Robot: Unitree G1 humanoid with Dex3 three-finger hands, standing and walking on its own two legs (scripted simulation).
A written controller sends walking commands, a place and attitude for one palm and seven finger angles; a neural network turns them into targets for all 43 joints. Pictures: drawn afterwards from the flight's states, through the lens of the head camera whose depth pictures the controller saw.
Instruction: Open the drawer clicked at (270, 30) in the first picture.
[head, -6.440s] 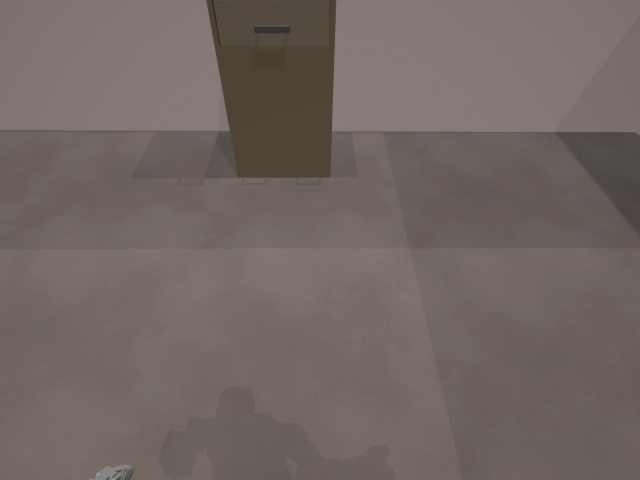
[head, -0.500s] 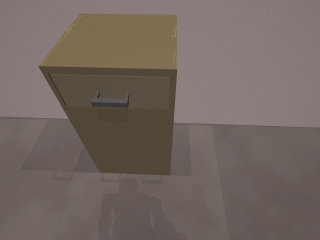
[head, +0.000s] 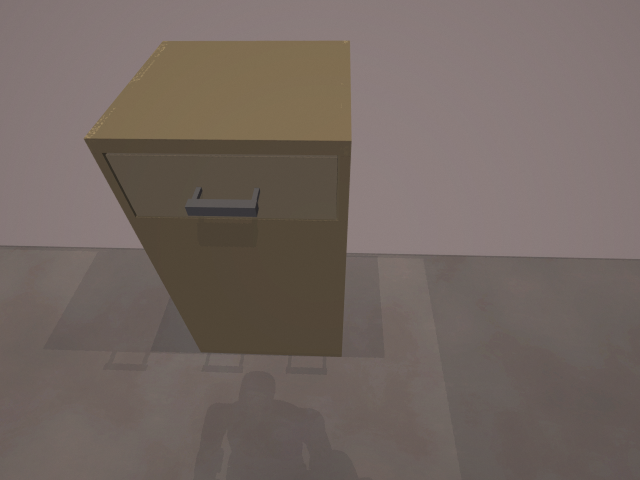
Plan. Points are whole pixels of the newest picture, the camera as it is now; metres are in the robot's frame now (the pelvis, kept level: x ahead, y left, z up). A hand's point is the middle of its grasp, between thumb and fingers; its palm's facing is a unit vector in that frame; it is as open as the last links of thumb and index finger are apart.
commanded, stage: look again from close up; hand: left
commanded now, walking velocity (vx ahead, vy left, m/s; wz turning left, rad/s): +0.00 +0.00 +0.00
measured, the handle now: (224, 200) +0.61 +0.22 -0.03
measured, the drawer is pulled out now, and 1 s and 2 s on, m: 0.00 0.00 0.00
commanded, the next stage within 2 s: shuffle to correct the standing spot in 0.20 s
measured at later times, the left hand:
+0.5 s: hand out of the picture +0.02 +0.15 -0.18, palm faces +0.05 -0.98 -0.18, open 7.4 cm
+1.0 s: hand (224, 471) +0.17 +0.16 -0.16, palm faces +0.06 -0.96 -0.28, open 7.3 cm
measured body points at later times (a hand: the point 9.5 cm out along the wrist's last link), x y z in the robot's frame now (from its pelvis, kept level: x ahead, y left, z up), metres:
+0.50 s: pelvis +0.03 -0.01 -0.01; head +0.04 -0.02 +0.44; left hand +0.02 +0.21 -0.16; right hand +0.02 -0.24 -0.17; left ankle -0.02 +0.11 -0.73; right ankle -0.01 -0.12 -0.73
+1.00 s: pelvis +0.11 -0.03 +0.00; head +0.16 -0.06 +0.44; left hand +0.17 +0.21 -0.14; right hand +0.10 -0.25 -0.18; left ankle +0.00 +0.11 -0.66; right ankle +0.13 -0.11 -0.73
